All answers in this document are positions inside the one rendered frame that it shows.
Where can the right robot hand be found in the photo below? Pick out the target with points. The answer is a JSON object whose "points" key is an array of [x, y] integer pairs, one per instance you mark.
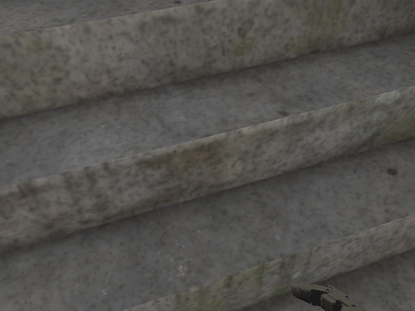
{"points": [[329, 298]]}

